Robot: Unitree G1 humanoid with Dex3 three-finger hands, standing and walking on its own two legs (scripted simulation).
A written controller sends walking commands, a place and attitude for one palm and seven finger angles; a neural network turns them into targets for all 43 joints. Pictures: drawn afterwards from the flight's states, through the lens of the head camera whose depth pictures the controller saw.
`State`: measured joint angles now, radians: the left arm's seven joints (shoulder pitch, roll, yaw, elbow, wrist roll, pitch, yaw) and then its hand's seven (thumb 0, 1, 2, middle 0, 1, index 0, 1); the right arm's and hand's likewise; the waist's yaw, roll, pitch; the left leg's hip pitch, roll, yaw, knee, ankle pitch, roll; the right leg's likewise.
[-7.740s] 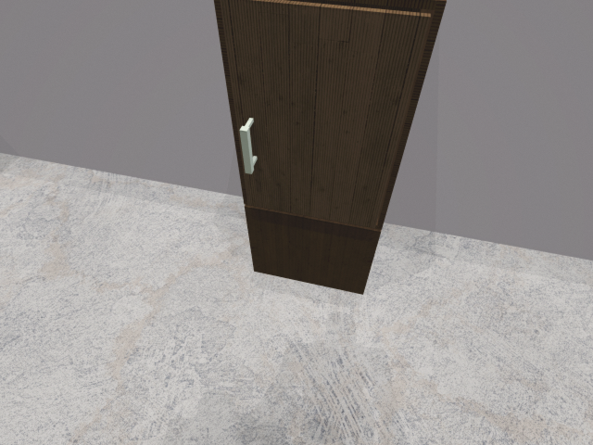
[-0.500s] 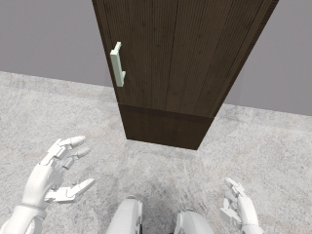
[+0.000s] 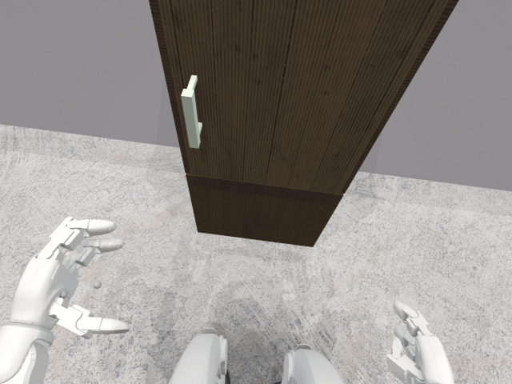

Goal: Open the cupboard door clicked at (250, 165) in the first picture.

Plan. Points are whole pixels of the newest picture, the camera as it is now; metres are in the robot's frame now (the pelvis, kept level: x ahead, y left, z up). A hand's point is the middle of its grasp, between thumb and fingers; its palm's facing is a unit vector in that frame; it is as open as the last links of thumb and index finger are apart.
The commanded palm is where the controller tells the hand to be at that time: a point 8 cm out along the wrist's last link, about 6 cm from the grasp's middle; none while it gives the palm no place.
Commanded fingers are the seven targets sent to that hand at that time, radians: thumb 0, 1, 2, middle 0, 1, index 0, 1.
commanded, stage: raise the hand with hooked fingers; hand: left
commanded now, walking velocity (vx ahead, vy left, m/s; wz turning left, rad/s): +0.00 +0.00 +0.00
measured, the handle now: (194, 113) +0.59 +0.16 +0.02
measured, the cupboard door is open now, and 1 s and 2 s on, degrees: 0 0 0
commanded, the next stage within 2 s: move the hooked fingers beside the handle in 0.90 s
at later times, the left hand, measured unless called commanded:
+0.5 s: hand (62, 254) +0.28 +0.29 +0.03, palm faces -0.07 -1.00 -0.06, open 14.0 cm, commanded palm +0.26 +0.33 +0.03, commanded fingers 0.00 -0.50 0.30 -0.30 -1.20 -0.30 -1.20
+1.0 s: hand (69, 258) +0.28 +0.28 +0.03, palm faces -0.07 -1.00 -0.07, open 14.0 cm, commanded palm +0.27 +0.33 +0.03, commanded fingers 0.00 -0.50 0.30 -0.30 -1.20 -0.30 -1.20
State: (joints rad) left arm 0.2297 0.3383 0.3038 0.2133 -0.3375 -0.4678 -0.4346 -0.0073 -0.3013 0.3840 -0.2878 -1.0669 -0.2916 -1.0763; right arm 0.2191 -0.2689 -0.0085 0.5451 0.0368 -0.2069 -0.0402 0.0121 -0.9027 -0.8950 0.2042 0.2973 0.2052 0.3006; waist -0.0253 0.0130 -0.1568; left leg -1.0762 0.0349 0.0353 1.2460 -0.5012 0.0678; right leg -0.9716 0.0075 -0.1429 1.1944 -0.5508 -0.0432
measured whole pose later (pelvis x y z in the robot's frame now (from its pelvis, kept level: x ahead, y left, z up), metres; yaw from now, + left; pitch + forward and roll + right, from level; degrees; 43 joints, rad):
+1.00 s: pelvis +0.00 +0.01 +0.00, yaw +0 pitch +20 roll -5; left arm 0.05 0.44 0.42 0.38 -0.37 -0.40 -0.57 -0.02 -0.50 0.30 -0.30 -1.19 -0.31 -1.20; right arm 0.25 -0.28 0.03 0.53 0.04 -0.20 -0.03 0.01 -0.90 -0.89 0.21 0.30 0.21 0.30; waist -0.03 0.02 -0.16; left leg -1.12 0.03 0.03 1.26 -0.50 0.08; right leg -1.01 0.01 -0.14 1.20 -0.54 -0.03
